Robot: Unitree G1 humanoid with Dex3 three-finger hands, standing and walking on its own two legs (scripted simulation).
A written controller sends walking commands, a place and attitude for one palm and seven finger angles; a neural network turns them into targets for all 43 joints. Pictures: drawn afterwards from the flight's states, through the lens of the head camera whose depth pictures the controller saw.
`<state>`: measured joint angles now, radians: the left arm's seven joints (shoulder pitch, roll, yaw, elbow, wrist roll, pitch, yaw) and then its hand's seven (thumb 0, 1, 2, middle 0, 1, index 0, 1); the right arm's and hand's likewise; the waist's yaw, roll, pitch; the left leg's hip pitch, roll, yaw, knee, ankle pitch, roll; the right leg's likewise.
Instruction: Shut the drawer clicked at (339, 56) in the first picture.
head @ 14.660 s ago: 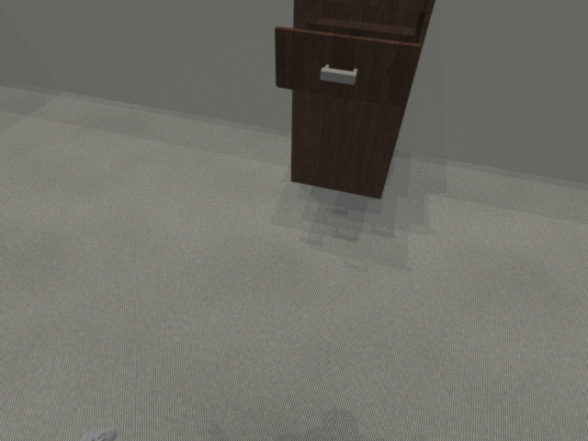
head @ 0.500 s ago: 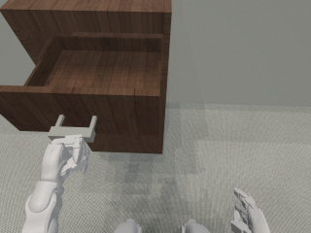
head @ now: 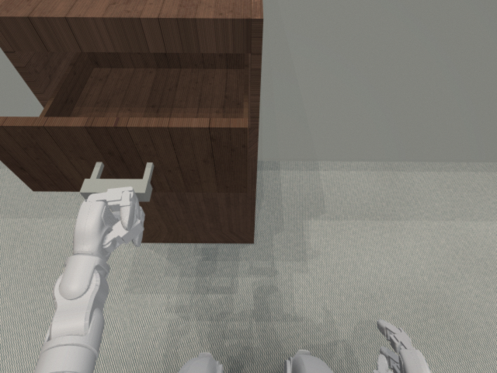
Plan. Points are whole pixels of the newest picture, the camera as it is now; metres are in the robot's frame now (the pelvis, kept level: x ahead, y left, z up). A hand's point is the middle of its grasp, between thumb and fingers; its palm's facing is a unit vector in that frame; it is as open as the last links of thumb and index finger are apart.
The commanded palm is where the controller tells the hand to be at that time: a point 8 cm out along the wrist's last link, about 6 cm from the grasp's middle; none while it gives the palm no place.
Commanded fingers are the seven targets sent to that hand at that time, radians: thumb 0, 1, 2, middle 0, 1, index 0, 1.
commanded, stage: push the drawer shut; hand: left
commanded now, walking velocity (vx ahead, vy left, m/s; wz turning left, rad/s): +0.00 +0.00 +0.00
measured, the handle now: (120, 179) +0.41 +0.23 +0.05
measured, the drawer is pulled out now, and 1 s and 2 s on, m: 0.19 0.06 0.00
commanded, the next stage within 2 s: none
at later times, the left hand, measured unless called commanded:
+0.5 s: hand (146, 187) +0.40 +0.18 +0.05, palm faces +0.02 -1.00 -0.04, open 3.1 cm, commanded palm +0.37 +0.24 +0.06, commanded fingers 0.00 0.90 0.90 -1.40 -1.60 -1.40 -1.60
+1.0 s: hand (151, 158) +0.46 +0.19 +0.05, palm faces +0.03 -1.00 -0.03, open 3.1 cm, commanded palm +0.45 +0.24 +0.06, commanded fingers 0.00 0.90 0.90 -1.40 -1.60 -1.40 -1.60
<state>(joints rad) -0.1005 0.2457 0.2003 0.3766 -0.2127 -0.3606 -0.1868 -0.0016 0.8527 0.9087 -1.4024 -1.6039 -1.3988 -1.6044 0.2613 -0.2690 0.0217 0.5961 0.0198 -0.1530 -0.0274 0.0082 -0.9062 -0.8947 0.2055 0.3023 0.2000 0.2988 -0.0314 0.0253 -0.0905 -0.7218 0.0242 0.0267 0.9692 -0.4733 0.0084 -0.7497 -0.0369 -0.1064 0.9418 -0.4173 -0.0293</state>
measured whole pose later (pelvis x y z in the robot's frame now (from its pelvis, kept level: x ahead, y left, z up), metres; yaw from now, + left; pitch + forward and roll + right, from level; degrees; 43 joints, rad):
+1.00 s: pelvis -0.01 +0.01 -0.01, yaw -2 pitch +18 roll -1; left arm -0.68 0.39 0.36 1.00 -0.13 -0.44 -0.21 -0.01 0.81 0.89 -1.40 -1.60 -1.40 -1.60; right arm 0.34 -0.27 0.03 0.64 0.00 -0.02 -0.01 0.00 -0.91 -0.89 0.21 0.30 0.20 0.30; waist -0.12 0.01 -0.09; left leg -0.85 0.04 0.04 1.01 -0.47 0.02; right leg -0.88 -0.02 -0.09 0.96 -0.39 -0.02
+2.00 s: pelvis -0.03 +0.02 -0.03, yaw -1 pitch +25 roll -5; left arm -1.10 0.64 0.37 1.32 -0.04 -0.37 -0.20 -0.06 0.58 0.93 -1.40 -1.60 -1.40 -1.60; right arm 0.38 -0.29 0.09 0.65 -0.04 -0.02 -0.01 0.00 -0.91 -0.89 0.21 0.30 0.20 0.30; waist -0.23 0.03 -0.09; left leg -1.11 0.05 -0.02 1.13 -0.47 0.03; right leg -1.08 -0.02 -0.14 1.01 -0.37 -0.02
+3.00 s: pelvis -0.01 +0.02 -0.02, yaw -2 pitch +24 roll -4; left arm -0.98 0.54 0.39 1.20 -0.05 -0.38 -0.18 -0.04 0.69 0.91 -1.40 -1.60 -1.40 -1.60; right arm 0.41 -0.28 0.07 0.62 -0.04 0.02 0.02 0.00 -0.91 -0.89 0.21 0.30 0.20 0.30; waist -0.20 0.03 -0.09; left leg -1.03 0.05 0.00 1.09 -0.48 0.03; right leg -1.02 0.00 -0.11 0.98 -0.37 -0.02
